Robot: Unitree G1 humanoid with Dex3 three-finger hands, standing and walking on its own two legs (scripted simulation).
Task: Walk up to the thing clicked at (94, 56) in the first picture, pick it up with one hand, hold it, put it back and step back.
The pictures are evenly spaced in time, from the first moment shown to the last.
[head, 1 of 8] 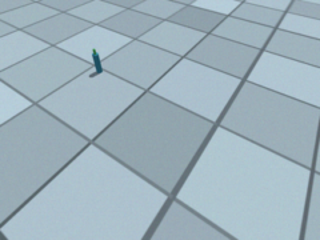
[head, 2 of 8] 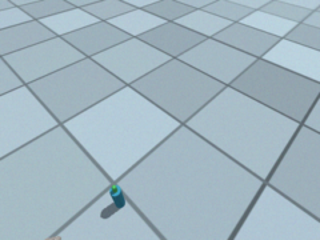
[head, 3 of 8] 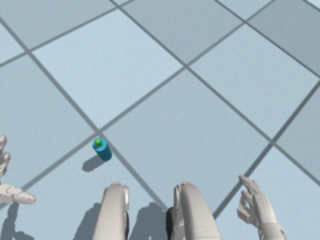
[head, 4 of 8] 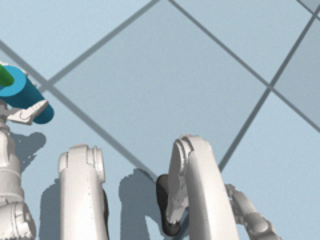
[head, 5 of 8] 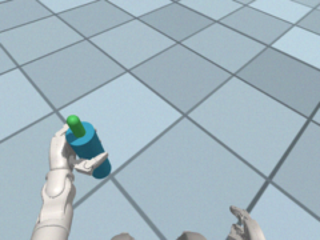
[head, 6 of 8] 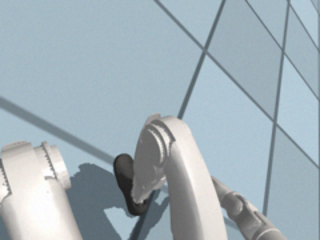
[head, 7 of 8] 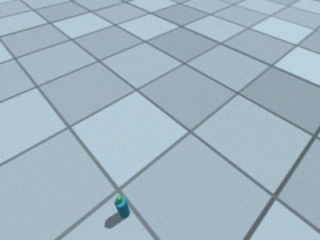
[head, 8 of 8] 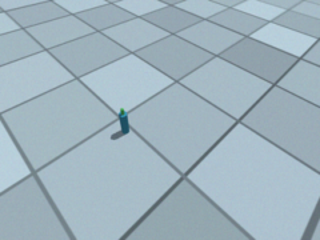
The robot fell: no
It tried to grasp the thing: yes
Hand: left
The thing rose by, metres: 0.65
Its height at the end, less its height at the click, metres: +0.00
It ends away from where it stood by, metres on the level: 0.02
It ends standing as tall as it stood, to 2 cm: yes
